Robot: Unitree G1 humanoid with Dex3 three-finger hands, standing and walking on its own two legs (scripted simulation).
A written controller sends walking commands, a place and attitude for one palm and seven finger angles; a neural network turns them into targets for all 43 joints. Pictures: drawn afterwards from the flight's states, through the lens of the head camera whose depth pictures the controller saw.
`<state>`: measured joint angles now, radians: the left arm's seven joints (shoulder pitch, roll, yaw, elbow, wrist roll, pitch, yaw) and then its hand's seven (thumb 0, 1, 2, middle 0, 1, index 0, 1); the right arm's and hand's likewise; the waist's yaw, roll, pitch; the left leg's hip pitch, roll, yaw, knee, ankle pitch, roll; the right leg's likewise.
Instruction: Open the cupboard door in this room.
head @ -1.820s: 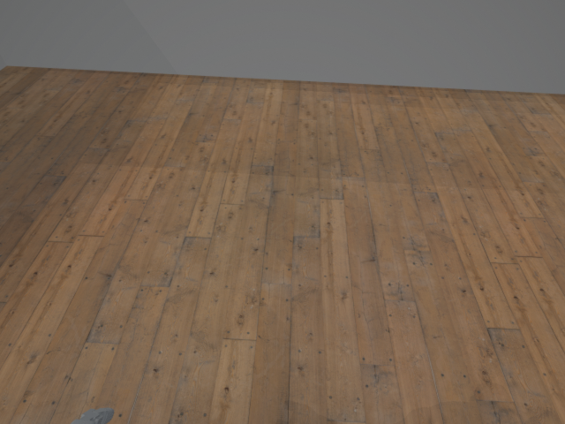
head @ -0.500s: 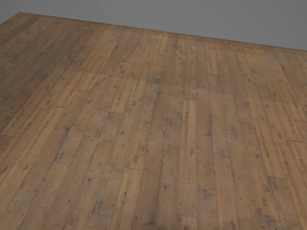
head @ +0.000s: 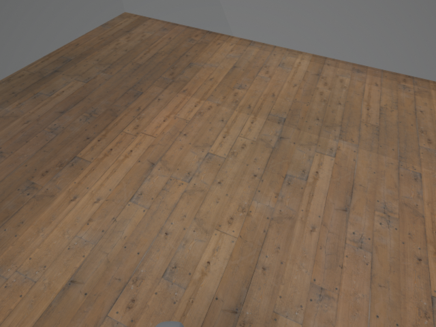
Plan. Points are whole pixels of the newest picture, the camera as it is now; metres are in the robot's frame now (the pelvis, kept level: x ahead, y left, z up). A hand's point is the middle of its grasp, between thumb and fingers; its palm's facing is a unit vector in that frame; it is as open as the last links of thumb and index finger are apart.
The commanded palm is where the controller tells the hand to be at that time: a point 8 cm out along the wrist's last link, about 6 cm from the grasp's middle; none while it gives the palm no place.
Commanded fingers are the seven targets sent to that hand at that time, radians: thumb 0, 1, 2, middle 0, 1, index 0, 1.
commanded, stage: turn or walk to find it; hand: left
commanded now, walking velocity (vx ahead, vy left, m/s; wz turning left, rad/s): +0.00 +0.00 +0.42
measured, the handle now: out of the picture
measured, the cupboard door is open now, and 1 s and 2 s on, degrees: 0 0 0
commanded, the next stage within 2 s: stand and wait in 1.30 s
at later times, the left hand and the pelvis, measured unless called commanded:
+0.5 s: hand out of the picture +0.02 +0.21 -0.16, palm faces +0.24 -0.93 -0.29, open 7.4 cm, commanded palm none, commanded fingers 0.00 0.90 0.90 -0.20 -0.30 -0.20 -0.30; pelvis -0.02 +0.00 -0.01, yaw +13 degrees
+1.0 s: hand out of the picture -0.09 +0.24 -0.17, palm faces +0.45 -0.86 -0.24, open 7.4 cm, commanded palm none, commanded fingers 0.00 0.90 0.90 -0.20 -0.30 -0.20 -0.30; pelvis -0.05 +0.02 +0.00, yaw +25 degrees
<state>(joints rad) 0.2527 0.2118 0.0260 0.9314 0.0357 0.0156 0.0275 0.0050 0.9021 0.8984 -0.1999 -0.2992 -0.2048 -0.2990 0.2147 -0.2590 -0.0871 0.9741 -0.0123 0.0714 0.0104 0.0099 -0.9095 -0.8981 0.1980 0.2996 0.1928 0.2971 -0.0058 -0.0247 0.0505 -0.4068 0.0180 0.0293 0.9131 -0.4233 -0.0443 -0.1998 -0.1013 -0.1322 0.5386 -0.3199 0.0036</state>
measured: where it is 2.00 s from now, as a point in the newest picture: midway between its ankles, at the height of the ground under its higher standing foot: outside the picture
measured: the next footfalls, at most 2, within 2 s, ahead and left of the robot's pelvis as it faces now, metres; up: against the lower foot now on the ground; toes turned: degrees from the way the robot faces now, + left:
left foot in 0.10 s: +0.02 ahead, +0.14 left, +0.00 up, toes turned +7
right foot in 0.44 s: +0.06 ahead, -0.10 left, +0.00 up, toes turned +6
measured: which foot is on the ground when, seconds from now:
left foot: up 0.00-0.08, down 0.10-0.44, up 0.46-0.78, down 0.80-1.00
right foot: down 0.00-0.10, up 0.12-0.42, down 0.44-0.80, up 0.82-1.00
